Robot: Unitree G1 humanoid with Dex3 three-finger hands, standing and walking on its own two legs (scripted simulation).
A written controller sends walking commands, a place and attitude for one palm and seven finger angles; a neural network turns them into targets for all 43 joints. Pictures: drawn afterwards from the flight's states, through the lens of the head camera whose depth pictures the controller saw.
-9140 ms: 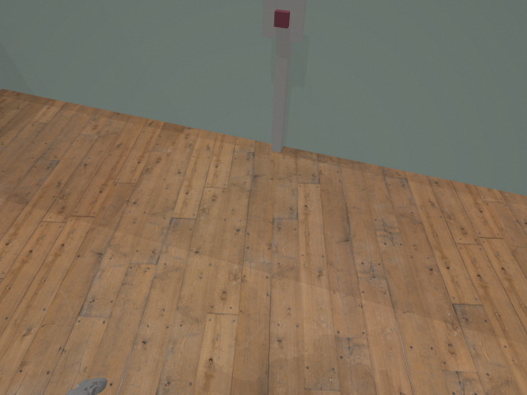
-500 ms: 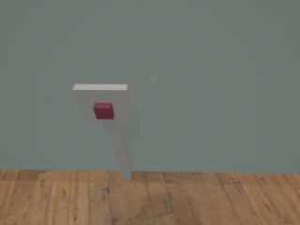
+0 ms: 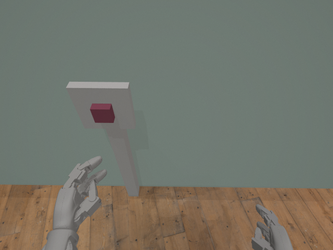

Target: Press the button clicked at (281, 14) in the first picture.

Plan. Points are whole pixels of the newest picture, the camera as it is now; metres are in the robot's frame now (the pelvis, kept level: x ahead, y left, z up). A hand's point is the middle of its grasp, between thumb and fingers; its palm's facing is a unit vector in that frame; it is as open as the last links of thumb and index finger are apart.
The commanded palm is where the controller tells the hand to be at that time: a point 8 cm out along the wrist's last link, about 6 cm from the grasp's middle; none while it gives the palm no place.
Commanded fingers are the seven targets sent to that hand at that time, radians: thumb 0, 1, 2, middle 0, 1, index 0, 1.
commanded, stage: raise the hand and make a fist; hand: left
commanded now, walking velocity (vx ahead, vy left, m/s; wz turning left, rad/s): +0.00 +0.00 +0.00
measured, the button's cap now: (103, 112) +0.51 +0.22 +0.02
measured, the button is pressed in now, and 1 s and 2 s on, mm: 0 0 0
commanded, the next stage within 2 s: aim a knuckle at the button in 1.70 s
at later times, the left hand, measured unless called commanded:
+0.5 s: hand (99, 224) +0.20 +0.16 -0.02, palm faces -0.06 -1.00 +0.00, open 3.2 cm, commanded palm +0.15 +0.24 -0.01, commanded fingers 0.00 0.90 0.90 -1.30 -1.50 -1.30 -1.50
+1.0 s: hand (68, 213) +0.21 +0.23 +0.02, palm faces +0.06 -1.00 -0.06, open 3.1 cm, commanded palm +0.18 +0.28 +0.01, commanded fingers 0.00 0.90 0.90 -1.30 -1.50 -1.30 -1.50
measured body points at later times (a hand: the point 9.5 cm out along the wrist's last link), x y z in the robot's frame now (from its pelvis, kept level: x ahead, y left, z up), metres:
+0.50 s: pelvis -0.03 -0.02 -0.05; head +0.04 -0.03 +0.39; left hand +0.19 +0.22 -0.02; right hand +0.13 -0.24 -0.16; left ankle +0.03 +0.11 -0.70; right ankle -0.01 -0.08 -0.70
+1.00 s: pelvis -0.01 +0.03 -0.04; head +0.05 +0.04 +0.41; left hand +0.20 +0.28 +0.02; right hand +0.19 -0.19 -0.11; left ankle +0.03 +0.11 -0.70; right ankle -0.01 -0.08 -0.70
